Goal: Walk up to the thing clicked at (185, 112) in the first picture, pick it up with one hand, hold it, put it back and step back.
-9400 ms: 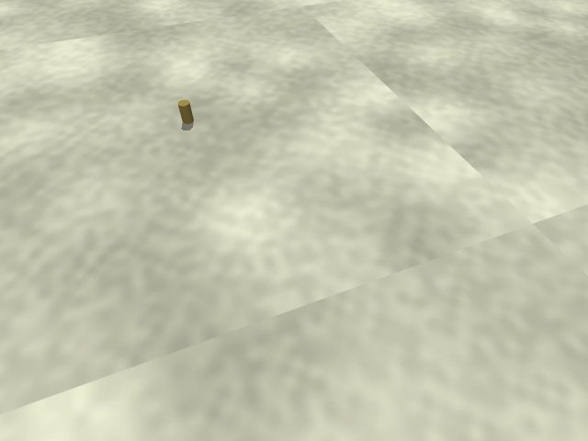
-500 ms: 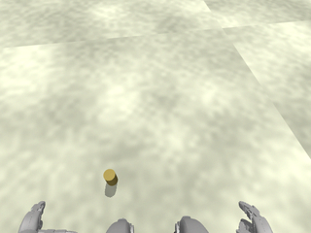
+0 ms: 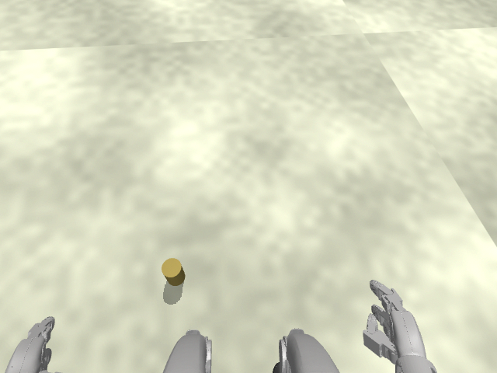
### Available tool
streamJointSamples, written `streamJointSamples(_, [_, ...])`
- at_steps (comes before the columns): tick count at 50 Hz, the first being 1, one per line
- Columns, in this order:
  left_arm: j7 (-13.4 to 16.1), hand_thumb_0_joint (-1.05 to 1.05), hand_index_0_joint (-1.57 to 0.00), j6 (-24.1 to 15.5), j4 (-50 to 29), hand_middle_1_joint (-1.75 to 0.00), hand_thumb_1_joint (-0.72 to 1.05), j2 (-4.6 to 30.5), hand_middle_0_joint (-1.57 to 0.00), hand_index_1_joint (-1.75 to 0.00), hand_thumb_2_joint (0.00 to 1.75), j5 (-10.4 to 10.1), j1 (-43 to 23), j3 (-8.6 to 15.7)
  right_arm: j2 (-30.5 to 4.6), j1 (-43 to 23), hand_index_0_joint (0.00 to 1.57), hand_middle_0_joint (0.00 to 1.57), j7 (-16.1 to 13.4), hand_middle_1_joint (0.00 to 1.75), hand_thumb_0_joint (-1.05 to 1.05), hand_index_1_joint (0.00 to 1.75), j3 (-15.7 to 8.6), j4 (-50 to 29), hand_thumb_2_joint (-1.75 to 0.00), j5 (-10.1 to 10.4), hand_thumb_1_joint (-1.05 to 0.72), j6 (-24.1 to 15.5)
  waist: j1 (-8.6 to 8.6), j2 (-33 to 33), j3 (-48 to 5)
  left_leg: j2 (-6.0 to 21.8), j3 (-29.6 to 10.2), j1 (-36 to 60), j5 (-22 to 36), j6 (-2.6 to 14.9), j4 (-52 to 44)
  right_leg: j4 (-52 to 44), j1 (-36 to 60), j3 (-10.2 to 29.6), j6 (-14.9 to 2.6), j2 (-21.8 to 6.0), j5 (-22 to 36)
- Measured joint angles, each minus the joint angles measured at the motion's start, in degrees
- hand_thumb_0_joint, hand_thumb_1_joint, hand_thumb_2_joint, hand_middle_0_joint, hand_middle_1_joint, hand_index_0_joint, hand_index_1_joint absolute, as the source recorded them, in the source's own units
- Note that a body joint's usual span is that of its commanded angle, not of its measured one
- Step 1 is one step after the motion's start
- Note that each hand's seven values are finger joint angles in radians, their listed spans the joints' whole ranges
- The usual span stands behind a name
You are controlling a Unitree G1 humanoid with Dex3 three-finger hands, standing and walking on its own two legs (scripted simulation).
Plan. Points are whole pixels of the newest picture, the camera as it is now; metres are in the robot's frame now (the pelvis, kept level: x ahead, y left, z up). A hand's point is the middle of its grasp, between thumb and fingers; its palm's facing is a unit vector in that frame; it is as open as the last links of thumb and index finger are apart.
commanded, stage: go down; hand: left
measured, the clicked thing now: (173, 272) +0.43 +0.22 -0.62
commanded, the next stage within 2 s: approach in 1.98 s
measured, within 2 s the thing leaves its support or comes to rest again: neither
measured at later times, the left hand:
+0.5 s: hand (60, 313) +0.24 +0.36 -0.20, palm faces +0.25 -0.94 -0.23, open 17.2 cm
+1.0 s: hand (62, 292) +0.29 +0.40 -0.26, palm faces +0.26 -0.96 -0.14, open 17.2 cm
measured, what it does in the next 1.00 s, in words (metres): lowers itself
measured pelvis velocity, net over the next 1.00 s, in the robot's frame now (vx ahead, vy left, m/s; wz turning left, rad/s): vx -0.08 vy -0.01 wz -0.06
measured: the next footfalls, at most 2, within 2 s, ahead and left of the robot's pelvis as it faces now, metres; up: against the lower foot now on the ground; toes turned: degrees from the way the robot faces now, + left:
none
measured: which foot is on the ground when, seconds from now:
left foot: down 0.00-1.00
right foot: down 0.00-1.00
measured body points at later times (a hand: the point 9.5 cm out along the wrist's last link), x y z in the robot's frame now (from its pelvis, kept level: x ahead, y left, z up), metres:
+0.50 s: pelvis -0.05 -0.01 -0.14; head +0.13 +0.03 +0.27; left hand +0.22 +0.41 -0.19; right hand +0.14 -0.28 -0.24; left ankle +0.00 +0.12 -0.65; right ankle +0.01 -0.15 -0.65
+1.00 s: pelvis -0.08 -0.01 -0.24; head +0.13 +0.03 +0.15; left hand +0.27 +0.45 -0.25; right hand +0.07 -0.30 -0.35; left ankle +0.00 +0.12 -0.65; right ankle +0.01 -0.15 -0.65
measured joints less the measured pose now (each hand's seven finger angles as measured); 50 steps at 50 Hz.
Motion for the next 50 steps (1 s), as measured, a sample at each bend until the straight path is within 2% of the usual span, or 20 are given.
streamJointSamples(5, [-0.82, -0.01, -0.1, -2.98, 0.92, -0.07, -0.53, 0.58, -0.1, -0.07, 0.03, -0.69, -0.74, 1.65, -0.29, 0.23, 0.2, 0.21, 0.24, 0.3, 0.01, 0.3, -0.16, 0.2, -0.89, -0.2, -0.9, -0.78, 0.1, -0.19, -0.08, -0.1, -0.08, -3.6, -0.72, 0.02, 2.86, 3.04, -3.68, 0.1, -0.01, -0.13, -0.82])
streamJointSamples(10, [-2.83, -0.01, -0.1, -9.8, 7.58, -0.08, -0.53, 2.72, -0.1, -0.07, 0.04, -1.89, -6.17, 5.39, -1.38, -0.45, 0.2, 0.21, 0.77, 0.3, 0.01, 0.3, -0.21, 0.89, -0.9, -0.5, -0.92, -2.11, 0.3, -0.78, -0.72, -0.3, -0.1, -10.67, -1.87, -0.01, 8.24, 8.96, -11.04, 0.43, -0.14, -0.39, -2.24])
streamJointSamples(17, [-9.61, -0.01, -0.08, -22.66, 18.21, -0.05, -0.48, 8.22, -0.08, -0.05, 0.04, -4.63, -17.49, 12.7, -3.79, -3.03, 0.2, 0.21, 1.51, 0.3, 0.01, 0.3, -0.17, 2.29, -0.9, -0.58, -0.93, -2.6, 0.43, -1.83, -1.77, -0.48, -0.42, -25.32, -4.87, -0.2, 20.67, 21.92, -26.03, 0.97, -0.26, -0.64, -5.42])
streamJointSamples(23, [-16.26, -0.01, -0.06, -29.06, 25.62, -0.04, -0.47, 12.73, -0.06, -0.04, 0.04, -6.66, -25.07, 18.61, -5.0, -5.12, 0.2, 0.21, 1.95, 0.3, 0.01, 0.3, 0.18, 3.83, -0.9, -0.88, -0.91, -1.52, 0.41, -1.78, -1.87, -0.44, -1.17, -35.66, -6.65, -0.46, 29.52, 30.65, -36.31, 0.89, -0.57, -0.54, -7.14])
streamJointSamples(29, [-21.51, -0.01, -0.05, -32.69, 30.95, -0.05, -0.47, 15.84, -0.04, -0.04, 0.07, -7.58, -31.08, 23.15, -5.62, -5.96, 0.2, 0.21, 2.0, 0.3, 0.01, 0.3, 0.92, 5.68, -0.89, -1.5, -0.89, -0.83, 0.64, -1.63, -1.66, -0.64, -1.99, -43.5, -7.37, -0.65, 35.97, 36.93, -43.93, 0.59, -0.8, -0.63, -7.91])
streamJointSamples(36, [-25.87, -0.02, -0.04, -35.02, 36.22, -0.07, -0.47, 20.33, -0.03, -0.06, 0.09, -7.81, -37.57, 27.15, -6.05, -6.43, 0.21, 0.21, 2.0, 0.3, 0.01, 0.3, 2.22, 7.32, -0.89, -2.06, -0.88, -0.04, 0.15, -1.73, -0.94, -0.82, -2.98, -50.39, -7.79, -1.06, 42.38, 43.15, -50.63, 0.17, -1.16, -0.62, -8.3])
streamJointSamples(43, [-28.61, -0.02, -0.04, -35.49, 39.08, -0.09, -0.49, 24.17, -0.03, -0.08, 0.1, -8.37, -41.84, 30.19, -6.66, -6.31, 0.21, 0.21, 2.26, 0.3, 0.01, 0.3, 3.18, 7.84, -0.89, -2.32, -0.87, 0.48, -0.59, -1.76, 0.02, -0.78, -3.86, -55.65, -8.14, -1.28, 47.71, 48.08, -55.77, -0.19, -1.29, -0.37, -8.38])
streamJointSamples(50, [-29.98, -0.02, -0.05, -35.18, 40.32, -0.11, -0.5, 26.57, -0.03, -0.09, 0.11, -8.21, -44.24, 32.07, -7.34, -6.13, 0.21, 0.21, 2.52, 0.3, 0.01, 0.3, 3.85, 8.06, -0.89, -2.47, -0.87, 0.58, -1.12, -1.82, 0.69, -0.96, -4.54, -59.25, -8.25, -1.26, 51.69, 51.56, -59.03, -0.48, -1.21, -0.34, -8.28])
